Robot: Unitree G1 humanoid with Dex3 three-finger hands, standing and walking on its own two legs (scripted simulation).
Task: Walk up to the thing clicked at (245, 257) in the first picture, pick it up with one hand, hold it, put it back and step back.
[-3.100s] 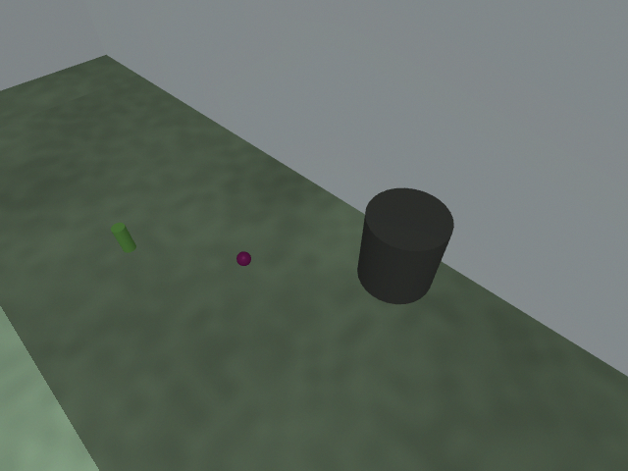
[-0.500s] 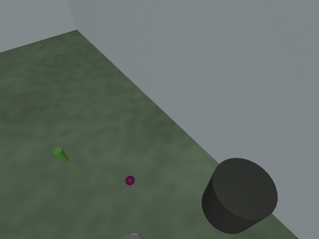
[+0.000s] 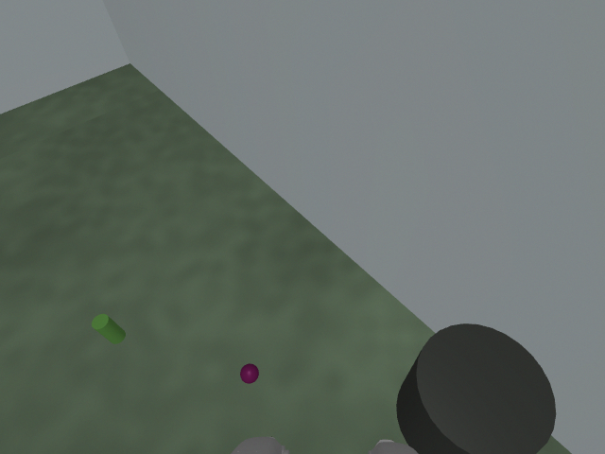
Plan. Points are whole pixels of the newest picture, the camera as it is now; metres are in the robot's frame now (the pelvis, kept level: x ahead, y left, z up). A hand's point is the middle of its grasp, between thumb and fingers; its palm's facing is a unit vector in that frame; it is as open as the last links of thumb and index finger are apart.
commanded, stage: walk up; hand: left
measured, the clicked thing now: (249, 373) +0.43 +0.24 -0.72
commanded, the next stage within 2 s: stand in 1.46 s
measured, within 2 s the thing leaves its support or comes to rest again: neither
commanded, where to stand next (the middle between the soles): +0.08 +0.01 m, yaw -2 degrees
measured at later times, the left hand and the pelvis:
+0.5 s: hand out of the picture +0.11 +0.28 -0.14, palm faces -0.04 -0.94 -0.33, open 7.3 cm; pelvis +0.04 +0.02 +0.02, yaw -2 degrees
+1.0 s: hand out of the picture +0.14 +0.26 -0.13, palm faces -0.05 -0.94 -0.34, open 7.3 cm; pelvis +0.05 +0.01 +0.03, yaw -2 degrees
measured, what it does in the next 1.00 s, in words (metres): steps on the spot: left foot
